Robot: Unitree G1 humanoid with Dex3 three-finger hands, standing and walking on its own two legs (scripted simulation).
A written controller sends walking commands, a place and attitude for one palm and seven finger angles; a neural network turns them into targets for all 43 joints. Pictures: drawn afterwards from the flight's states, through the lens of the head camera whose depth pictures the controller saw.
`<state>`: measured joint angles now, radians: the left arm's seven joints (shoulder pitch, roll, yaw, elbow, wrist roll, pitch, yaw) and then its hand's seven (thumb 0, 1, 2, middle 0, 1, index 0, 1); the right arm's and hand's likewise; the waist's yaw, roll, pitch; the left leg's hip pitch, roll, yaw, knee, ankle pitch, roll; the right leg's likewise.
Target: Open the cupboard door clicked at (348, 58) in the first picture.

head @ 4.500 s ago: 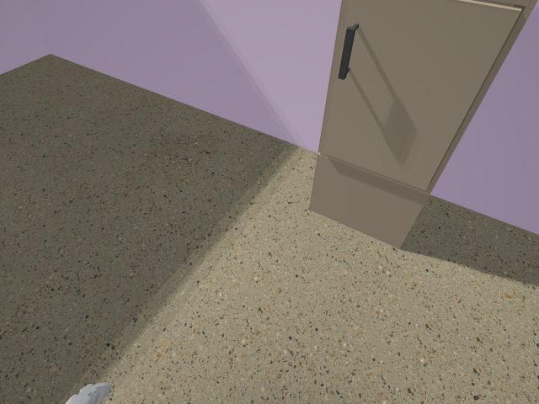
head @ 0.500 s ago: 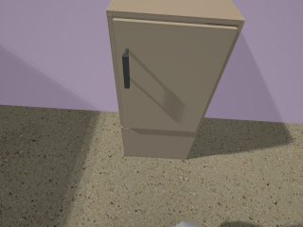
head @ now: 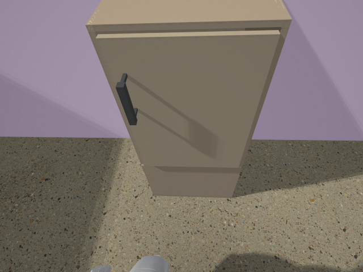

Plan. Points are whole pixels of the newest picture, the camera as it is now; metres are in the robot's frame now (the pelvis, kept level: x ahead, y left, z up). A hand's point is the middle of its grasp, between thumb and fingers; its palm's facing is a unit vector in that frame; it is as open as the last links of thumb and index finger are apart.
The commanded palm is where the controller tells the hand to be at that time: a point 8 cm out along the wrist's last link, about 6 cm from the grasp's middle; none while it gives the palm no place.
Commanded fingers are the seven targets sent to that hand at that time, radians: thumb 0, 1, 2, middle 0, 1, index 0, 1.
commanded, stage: come to a stop and stand still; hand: left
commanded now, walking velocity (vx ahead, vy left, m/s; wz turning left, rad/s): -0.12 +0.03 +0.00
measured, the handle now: (129, 100) +0.53 +0.18 +0.05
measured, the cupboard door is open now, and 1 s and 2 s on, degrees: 0 0 0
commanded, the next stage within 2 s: look again from close up in 1.24 s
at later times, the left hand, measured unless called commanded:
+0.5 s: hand out of the picture -0.03 +0.26 -0.18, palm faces +0.03 -0.98 -0.17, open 7.4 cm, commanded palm none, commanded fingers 0.00 0.90 0.90 -0.20 -0.30 -0.20 -0.30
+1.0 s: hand out of the picture -0.03 +0.16 -0.17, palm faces +0.03 -0.97 -0.23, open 7.2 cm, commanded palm none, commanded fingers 0.00 0.90 0.90 -0.20 -0.30 -0.20 -0.30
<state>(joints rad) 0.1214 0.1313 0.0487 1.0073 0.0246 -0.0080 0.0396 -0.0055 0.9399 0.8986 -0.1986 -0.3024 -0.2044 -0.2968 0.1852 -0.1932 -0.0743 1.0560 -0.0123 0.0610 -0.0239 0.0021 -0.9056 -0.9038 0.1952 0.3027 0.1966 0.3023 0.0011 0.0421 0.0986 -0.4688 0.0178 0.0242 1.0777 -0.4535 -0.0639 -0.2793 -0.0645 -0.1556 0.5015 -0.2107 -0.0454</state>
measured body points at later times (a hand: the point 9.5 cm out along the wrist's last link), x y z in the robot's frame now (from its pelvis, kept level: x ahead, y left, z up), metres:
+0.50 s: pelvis -0.03 +0.06 +0.01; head -0.01 +0.10 +0.46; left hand -0.03 +0.31 -0.16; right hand +0.01 -0.17 -0.12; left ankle -0.01 +0.16 -0.74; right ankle -0.09 -0.09 -0.66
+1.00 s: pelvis -0.06 -0.02 +0.00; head -0.06 -0.04 +0.45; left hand -0.04 +0.21 -0.15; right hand -0.10 -0.22 -0.17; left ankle -0.04 +0.14 -0.74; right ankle -0.09 -0.10 -0.74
